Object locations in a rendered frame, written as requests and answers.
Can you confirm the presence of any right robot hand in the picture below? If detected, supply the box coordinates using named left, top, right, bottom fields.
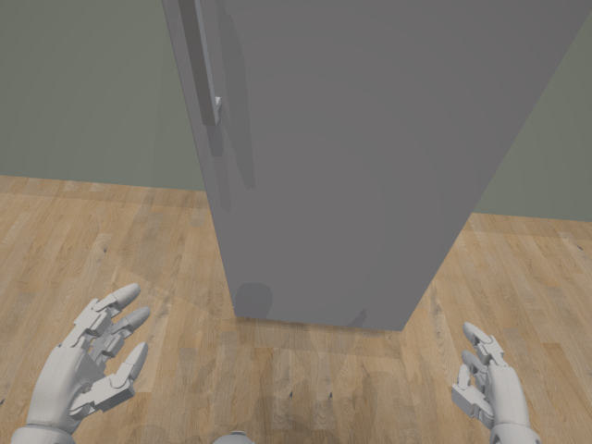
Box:
left=451, top=322, right=530, bottom=432

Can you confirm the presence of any left robot hand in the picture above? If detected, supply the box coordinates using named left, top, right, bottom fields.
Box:
left=26, top=283, right=151, bottom=435

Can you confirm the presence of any handle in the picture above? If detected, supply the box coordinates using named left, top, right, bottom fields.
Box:
left=178, top=0, right=221, bottom=126

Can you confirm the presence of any robot left forearm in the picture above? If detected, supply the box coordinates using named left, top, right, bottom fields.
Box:
left=10, top=425, right=76, bottom=444

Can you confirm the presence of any fridge door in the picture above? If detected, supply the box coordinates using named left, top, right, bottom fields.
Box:
left=163, top=0, right=592, bottom=331

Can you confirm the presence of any robot right forearm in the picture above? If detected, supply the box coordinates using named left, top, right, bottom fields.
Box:
left=489, top=423, right=542, bottom=444

